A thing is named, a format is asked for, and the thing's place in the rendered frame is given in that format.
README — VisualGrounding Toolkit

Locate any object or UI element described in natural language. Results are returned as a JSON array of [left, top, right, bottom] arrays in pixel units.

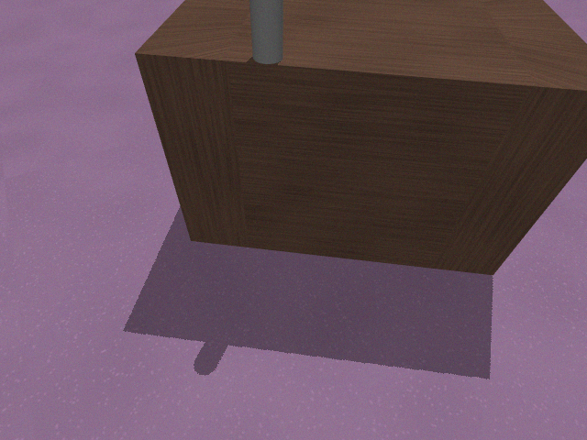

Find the bottle
[[249, 0, 283, 64]]

